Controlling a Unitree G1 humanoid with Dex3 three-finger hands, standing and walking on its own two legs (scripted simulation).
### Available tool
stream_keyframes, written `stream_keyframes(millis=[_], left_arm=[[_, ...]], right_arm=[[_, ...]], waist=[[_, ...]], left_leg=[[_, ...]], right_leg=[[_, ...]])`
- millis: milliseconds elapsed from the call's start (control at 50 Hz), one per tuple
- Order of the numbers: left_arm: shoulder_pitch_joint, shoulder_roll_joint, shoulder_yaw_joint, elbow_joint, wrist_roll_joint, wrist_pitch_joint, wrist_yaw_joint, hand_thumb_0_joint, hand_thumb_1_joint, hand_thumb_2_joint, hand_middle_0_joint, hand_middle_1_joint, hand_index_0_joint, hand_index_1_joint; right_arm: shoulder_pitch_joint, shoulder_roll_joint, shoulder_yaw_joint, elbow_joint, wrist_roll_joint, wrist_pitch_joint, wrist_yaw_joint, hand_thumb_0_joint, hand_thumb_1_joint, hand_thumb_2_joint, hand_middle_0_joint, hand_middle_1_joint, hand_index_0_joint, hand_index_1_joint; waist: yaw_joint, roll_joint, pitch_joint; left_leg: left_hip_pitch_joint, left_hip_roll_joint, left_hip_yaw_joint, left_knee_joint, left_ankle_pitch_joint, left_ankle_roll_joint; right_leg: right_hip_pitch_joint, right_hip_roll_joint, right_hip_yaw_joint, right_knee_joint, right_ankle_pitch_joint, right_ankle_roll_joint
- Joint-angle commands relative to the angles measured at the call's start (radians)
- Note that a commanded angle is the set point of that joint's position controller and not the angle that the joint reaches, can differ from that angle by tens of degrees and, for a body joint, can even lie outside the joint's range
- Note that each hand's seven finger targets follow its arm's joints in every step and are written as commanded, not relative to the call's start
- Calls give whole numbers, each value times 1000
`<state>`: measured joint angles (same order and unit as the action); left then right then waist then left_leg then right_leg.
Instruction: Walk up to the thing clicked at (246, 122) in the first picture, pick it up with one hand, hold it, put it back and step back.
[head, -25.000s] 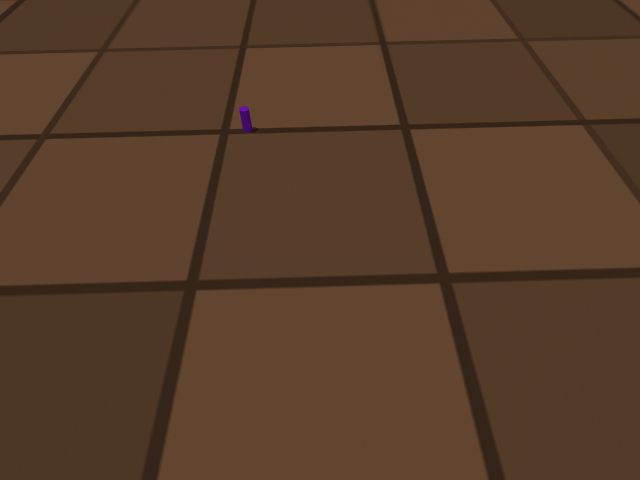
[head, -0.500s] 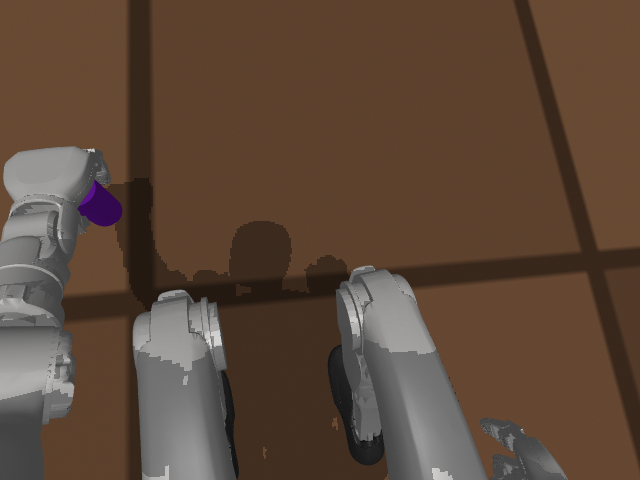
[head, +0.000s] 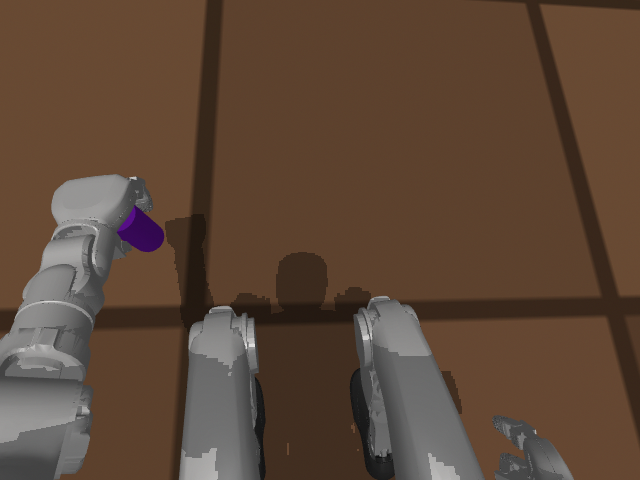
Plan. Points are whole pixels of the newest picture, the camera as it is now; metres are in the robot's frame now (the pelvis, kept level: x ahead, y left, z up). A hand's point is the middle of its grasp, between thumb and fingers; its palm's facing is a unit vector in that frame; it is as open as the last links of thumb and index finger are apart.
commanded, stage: lift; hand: left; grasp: from above
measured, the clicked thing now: (134, 227) +0.44 +0.26 -0.14
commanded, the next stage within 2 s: hold in 1.08 s
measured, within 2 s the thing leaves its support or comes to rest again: neither
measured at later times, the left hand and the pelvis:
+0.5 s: hand (8, 214) +0.37 +0.27 +0.10, palm faces -0.41 -0.12 -0.91, open 7.8 cm; pelvis +0.02 +0.01 +0.18, yaw +3 degrees
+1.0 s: hand out of the picture +0.37 +0.26 +0.20, palm faces -0.42 -0.12 -0.90, open 7.8 cm; pelvis +0.06 +0.01 +0.28, yaw +4 degrees
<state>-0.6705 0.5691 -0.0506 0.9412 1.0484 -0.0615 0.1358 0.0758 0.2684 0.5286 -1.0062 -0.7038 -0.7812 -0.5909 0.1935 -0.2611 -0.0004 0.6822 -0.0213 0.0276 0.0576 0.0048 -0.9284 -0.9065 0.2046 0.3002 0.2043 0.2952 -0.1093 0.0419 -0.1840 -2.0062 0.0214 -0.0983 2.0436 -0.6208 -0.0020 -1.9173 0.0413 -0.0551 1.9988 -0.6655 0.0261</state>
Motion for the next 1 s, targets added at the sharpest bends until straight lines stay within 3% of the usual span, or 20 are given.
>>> stream_keyframes(millis=[0, 80, 100, 220, 300, 320, 400, 460, 540, 580, 640, 780, 860, 880, 980], left_arm=[[-286, 237, 70, -271, -18, 24, 38, 0, 621, 708, -1005, -696, -1022, -680], [-198, 187, 41, -308, -46, 58, 25, 0, 630, 719, -1024, -685, -1036, -674], [-212, 206, 48, -354, -47, 61, 22, 0, 641, 718, -1032, -694, -1045, -682], [-126, 143, 8, -411, -60, 92, 10, 0, 656, 699, -1044, -683, -1056, -672], [-86, 148, 17, -415, -55, 104, 18, 0, 648, 691, -1060, -634, -1061, -635], [-72, 114, -3, -399, -53, 108, 16, 0, 651, 707, -1057, -651, -1059, -651], [-39, 97, -9, -363, -56, 119, 24, 0, 630, 716, -1040, -655, -1040, -657], [13, 60, -44, -304, -62, 123, 14, 0, 663, 698, -1073, -632, -1073, -636], [36, 30, -62, -279, -64, 109, 12, 0, 628, 661, -1045, -614, -1046, -616], [34, 44, -54, -295, -64, 100, 17, 0, 626, 639, -1031, -617, -1038, -613], [-17, 34, -65, -314, -52, 88, 33, 0, 645, 663, -1043, -647, -1052, -641], [22, 40, -43, -290, -39, 102, 80, 0, 683, 673, -1070, -631, -1077, -627], [19, 13, -65, -293, -53, 116, 73, 0, 706, 678, -1080, -644, -1090, -636], [50, 22, -52, -269, -57, 119, 71, 0, 708, 667, -1085, -622, -1094, -616], [63, -8, -78, -272, -74, 118, 50, 0, 743, 663, -1121, -617, -1129, -611]], right_arm=[[124, -192, -86, -75, 19, -7, -27, 0, -923, -910, 199, 300, 199, 300], [98, -173, -88, -83, 29, -3, -45, 0, -923, -910, 199, 300, 199, 300], [94, -170, -87, -85, 32, -3, -52, 0, -925, -910, 199, 300, 199, 300], [73, -156, -84, -82, 46, -3, -77, 0, -927, -911, 199, 300, 199, 300], [60, -150, -75, -75, 55, -3, -95, 0, -925, -911, 199, 300, 199, 300], [53, -141, -73, -70, 55, -4, -98, 0, -924, -911, 199, 300, 199, 300], [55, -135, -70, -62, 61, -13, -110, 0, -923, -911, 199, 300, 199, 300], [50, -129, -68, -67, 67, -23, -116, 0, -925, -912, 199, 300, 199, 300], [54, -119, -65, -70, 65, -43, -123, 0, -925, -913, 199, 300, 199, 300], [55, -121, -67, -77, 68, -50, -125, 0, -923, -912, 199, 300, 199, 300], [75, -118, -66, -63, 62, -59, -127, 0, -923, -913, 199, 300, 199, 300], [82, -124, -75, -45, 60, -65, -123, 0, -917, -909, 199, 300, 199, 300], [81, -120, -78, -46, 61, -66, -121, 0, -916, -908, 199, 300, 199, 300], [77, -126, -82, -46, 60, -67, -121, 0, -914, -908, 200, 300, 199, 300], [76, -123, -84, -57, 64, -68, -117, 0, -916, -908, 199, 300, 199, 300]], waist=[[5, 168, -642], [-1, 126, -579], [3, 132, -592], [3, 115, -562], [20, 118, -495], [6, 122, -466], [16, 90, -395], [13, 52, -303], [25, 52, -272], [34, 39, -280], [25, 60, -275], [45, 45, -245], [51, 22, -241], [51, 12, -233], [48, -15, -187]], left_leg=[[631, -14, 25, -373, 47, 25], [676, -15, 40, -448, 36, 27], [699, -17, 48, -465, 49, 28], [861, -16, 58, -590, 112, 25], [983, -8, 41, -717, 108, 16], [1003, -6, 40, -738, 125, 15], [1084, -4, 36, -845, 129, 11], [1103, -8, 50, -913, 113, 14], [1165, -12, 47, -991, 133, 11], [1212, -15, 54, -1024, 158, 12], [1271, -18, 65, -1060, 224, 11], [1405, -16, 77, -1172, 293, 4], [1462, -23, 83, -1215, 360, 6], [1475, -23, 84, -1227, 360, 6], [1517, -26, 95, -1286, 378, 9]], right_leg=[[347, 21, -37, -327, 127, -63], [440, 23, -20, -436, 111, -57], [477, 21, -12, -463, 119, -56], [621, 20, 3, -591, 179, -53], [703, 18, 3, -671, 178, -54], [711, 17, 4, -692, 189, -53], [816, 19, 13, -793, 192, -52], [880, 19, 27, -882, 177, -52], [964, 20, 38, -953, 192, -53], [1019, 21, 41, -992, 212, -53], [1076, 20, 45, -1033, 275, -52], [1189, 14, 52, -1141, 335, -50], [1280, 11, 63, -1198, 404, -43], [1281, 9, 58, -1210, 402, -42], [1347, 8, 63, -1279, 421, -38]])
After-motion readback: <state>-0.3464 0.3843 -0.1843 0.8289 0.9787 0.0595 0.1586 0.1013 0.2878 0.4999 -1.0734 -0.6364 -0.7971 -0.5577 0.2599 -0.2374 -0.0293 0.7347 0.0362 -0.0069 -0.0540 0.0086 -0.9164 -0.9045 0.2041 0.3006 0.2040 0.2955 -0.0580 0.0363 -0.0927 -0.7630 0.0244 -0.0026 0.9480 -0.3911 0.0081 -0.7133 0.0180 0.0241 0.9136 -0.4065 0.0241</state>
